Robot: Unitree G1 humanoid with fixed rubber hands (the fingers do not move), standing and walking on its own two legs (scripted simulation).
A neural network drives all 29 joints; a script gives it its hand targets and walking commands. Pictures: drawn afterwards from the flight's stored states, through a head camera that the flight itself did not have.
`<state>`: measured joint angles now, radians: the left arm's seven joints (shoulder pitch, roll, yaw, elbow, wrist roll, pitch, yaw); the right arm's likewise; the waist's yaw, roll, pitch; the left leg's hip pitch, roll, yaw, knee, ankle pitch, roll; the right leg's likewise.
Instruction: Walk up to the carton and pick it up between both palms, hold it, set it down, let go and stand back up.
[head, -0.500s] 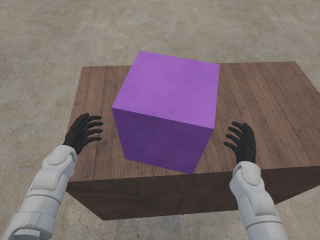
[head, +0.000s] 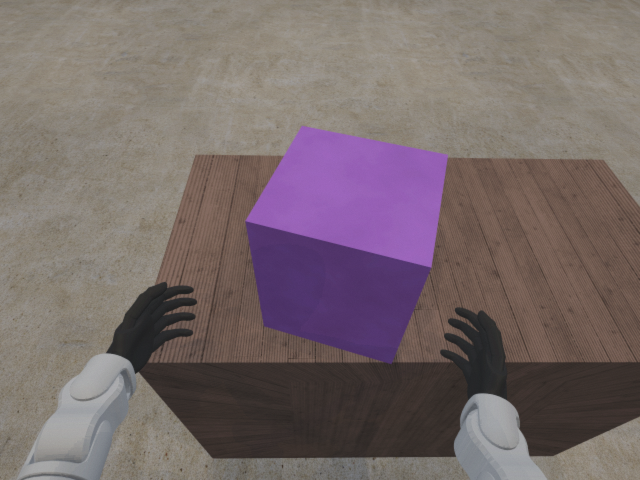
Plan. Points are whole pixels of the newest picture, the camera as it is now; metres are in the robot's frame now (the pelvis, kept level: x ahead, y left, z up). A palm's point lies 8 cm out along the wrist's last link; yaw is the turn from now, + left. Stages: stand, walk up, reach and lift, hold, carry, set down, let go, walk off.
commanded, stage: set down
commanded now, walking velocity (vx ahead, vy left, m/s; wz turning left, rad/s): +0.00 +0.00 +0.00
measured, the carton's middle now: (347, 248) +0.43 -0.02 +0.02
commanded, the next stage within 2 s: none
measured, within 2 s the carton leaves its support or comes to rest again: neither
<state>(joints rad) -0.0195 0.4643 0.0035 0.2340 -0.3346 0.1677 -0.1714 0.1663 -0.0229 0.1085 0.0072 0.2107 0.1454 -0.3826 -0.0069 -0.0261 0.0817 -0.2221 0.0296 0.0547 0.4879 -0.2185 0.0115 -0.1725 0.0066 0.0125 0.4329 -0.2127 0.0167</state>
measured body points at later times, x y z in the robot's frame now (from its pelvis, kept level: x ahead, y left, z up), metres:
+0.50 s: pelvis +0.00 +0.02 +0.00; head +0.00 +0.04 +0.45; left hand +0.19 +0.26 +0.02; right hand +0.19 -0.15 +0.01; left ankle +0.03 +0.11 -0.74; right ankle +0.02 -0.13 -0.74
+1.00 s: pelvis +0.03 +0.01 +0.00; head +0.03 +0.03 +0.45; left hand +0.18 +0.26 -0.01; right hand +0.19 -0.17 -0.01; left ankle +0.03 +0.11 -0.74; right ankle +0.02 -0.13 -0.74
